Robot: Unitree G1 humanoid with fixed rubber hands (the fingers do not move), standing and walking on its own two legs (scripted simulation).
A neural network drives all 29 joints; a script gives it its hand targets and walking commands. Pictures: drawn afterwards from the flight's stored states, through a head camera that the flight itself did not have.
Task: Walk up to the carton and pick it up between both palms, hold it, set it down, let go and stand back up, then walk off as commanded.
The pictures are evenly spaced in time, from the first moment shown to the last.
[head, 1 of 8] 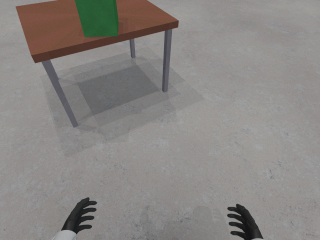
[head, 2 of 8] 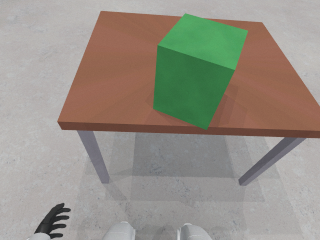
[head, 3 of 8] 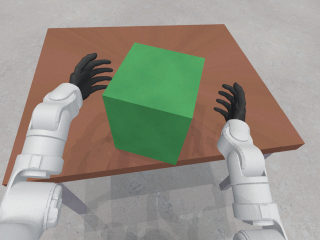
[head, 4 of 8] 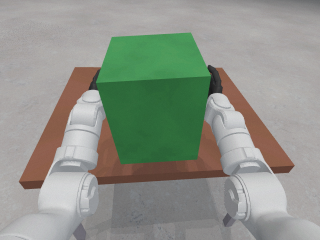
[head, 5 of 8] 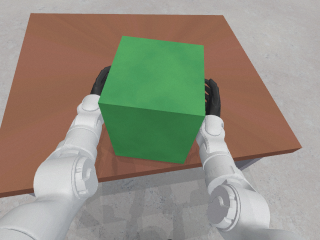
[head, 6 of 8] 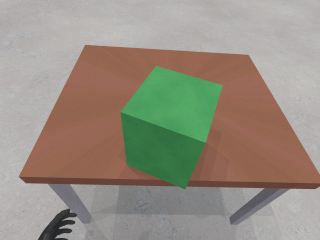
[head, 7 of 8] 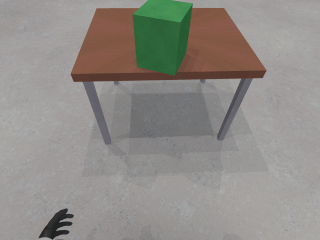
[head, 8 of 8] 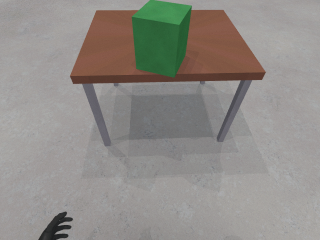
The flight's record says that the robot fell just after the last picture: no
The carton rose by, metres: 0.22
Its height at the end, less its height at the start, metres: +0.00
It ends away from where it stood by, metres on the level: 0.02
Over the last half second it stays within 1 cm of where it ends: yes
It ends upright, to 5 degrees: yes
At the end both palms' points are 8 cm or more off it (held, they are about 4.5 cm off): yes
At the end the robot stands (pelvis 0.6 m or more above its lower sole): yes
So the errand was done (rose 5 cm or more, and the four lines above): yes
